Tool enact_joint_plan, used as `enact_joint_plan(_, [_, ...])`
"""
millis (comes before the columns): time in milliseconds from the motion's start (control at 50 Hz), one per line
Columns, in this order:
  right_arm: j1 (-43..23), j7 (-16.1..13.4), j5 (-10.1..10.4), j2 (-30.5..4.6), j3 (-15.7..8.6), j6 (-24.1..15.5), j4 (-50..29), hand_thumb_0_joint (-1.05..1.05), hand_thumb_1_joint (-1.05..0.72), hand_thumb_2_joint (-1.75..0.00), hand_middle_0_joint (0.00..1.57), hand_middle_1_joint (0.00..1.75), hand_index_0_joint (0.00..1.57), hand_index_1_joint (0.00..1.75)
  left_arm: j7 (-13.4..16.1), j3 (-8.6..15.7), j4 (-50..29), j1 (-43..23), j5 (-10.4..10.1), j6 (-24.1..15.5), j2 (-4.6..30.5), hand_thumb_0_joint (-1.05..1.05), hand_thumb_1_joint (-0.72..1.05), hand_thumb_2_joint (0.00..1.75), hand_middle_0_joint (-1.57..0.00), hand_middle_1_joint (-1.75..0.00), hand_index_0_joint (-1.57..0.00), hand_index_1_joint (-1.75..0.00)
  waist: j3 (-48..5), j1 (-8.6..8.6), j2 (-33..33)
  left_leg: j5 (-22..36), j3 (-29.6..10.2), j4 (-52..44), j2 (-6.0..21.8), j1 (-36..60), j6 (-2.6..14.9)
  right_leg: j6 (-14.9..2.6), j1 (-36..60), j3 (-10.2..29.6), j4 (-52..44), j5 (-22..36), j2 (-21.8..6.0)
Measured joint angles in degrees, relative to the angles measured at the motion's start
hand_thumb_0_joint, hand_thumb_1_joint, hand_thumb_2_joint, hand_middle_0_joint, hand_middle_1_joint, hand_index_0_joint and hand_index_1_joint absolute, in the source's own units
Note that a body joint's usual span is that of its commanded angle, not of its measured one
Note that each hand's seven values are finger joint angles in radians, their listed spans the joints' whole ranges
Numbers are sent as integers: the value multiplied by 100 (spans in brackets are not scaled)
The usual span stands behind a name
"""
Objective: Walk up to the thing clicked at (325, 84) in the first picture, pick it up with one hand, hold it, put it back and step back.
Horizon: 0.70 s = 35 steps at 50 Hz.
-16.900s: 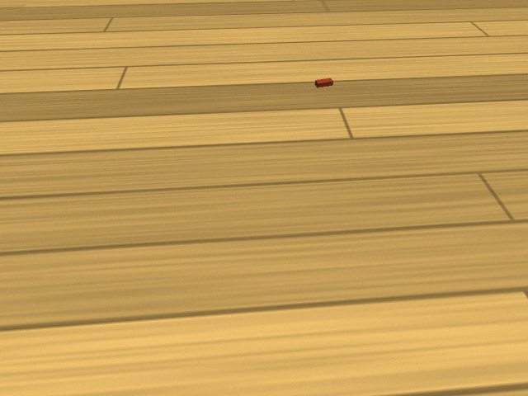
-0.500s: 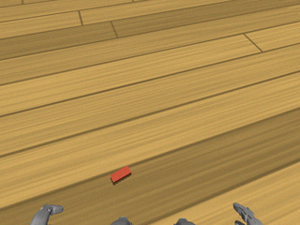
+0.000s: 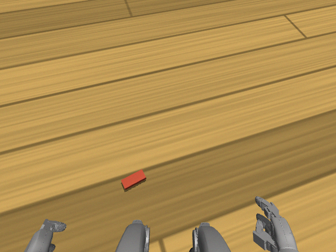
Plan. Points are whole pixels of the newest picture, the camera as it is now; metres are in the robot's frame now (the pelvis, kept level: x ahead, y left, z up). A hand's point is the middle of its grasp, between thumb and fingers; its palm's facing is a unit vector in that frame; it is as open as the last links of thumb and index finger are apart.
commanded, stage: rise first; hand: left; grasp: from above
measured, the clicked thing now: (133, 179) +0.45 +0.18 -0.65
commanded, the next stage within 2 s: none
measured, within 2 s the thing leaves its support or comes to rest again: neither
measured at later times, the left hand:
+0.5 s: hand (93, 209) +0.26 +0.27 -0.34, palm faces -0.34 -0.28 -0.90, open 14.1 cm
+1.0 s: hand (108, 192) +0.34 +0.26 -0.45, palm faces -0.33 -0.28 -0.90, open 13.4 cm
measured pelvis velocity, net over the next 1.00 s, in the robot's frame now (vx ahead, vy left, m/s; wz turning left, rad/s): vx -0.09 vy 0.00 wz -0.08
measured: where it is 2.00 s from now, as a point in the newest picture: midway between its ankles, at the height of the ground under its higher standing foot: outside the picture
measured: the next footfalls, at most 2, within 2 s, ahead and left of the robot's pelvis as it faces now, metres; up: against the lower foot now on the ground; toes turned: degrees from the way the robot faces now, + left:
none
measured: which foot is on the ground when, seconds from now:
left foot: down 0.00-1.00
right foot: down 0.00-1.00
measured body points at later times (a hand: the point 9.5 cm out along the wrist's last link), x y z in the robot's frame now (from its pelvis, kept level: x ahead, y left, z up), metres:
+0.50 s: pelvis -0.07 -0.01 -0.18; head +0.12 +0.00 +0.23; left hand +0.28 +0.28 -0.29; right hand +0.09 -0.28 -0.32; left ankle +0.01 +0.12 -0.63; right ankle +0.00 -0.13 -0.63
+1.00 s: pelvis -0.09 +0.00 -0.28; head +0.13 +0.02 +0.11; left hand +0.36 +0.27 -0.40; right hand -0.05 -0.26 -0.41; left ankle +0.01 +0.12 -0.63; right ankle +0.00 -0.13 -0.63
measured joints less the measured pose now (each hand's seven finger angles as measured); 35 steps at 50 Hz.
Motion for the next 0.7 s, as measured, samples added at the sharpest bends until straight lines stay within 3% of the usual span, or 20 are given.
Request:
enact_joint_plan(120, [-165,69,-2,-92,3,-152,33,1,-93,-90,20,30,20,30,232,-38,522,-527,597,-294,127,-1,-58,96,-10,-108,-10,-108,-133,0,3,-183,-3,763,-29,-920,-8,-12,-940,15,818,-218,-26])
enact_joint_plan(220, [-402,120,-16,-206,-57,-257,240,1,-92,-90,20,30,20,30,597,-145,1145,-1335,1260,-583,202,-1,-57,96,-10,-108,-10,-108,-221,0,-17,-356,11,1618,-56,-1938,-21,-14,-1984,53,1730,-422,-48])
enact_joint_plan(320, [-626,159,-49,-298,-105,-180,527,1,-91,-90,20,30,20,30,1214,-242,1741,-2292,2030,-686,200,-1,-56,98,-10,-107,-10,-107,-292,-5,-8,-448,5,2454,-64,-3010,-47,-33,-3073,73,2600,-531,-46])
enact_joint_plan(420, [-738,182,-167,-315,-84,-69,887,1,-91,-90,20,30,20,30,1908,-277,2634,-3447,2634,-526,148,-1,-56,100,-10,-106,-10,-106,-308,9,25,-443,-35,3171,-43,-3956,-77,-64,-4029,57,3316,-516,-11])
enact_joint_plan(600, [-632,316,-472,-63,21,-40,1418,1,-91,-90,20,30,20,30,2616,-178,4473,-5164,3166,-362,442,0,-54,100,-12,-105,-12,-105,-190,-311,21,-380,-125,4191,18,-5160,-118,-97,-5264,7,4303,-394,79])
enact_joint_plan(700, [-479,467,-614,8,62,-101,1648,1,-90,-90,20,30,20,30,2842,13,5153,-5693,3268,-328,635,0,-50,98,-16,-101,-16,-101,-128,-536,53,-380,-175,4645,21,-5635,-107,-76,-5716,-24,4706,-365,99])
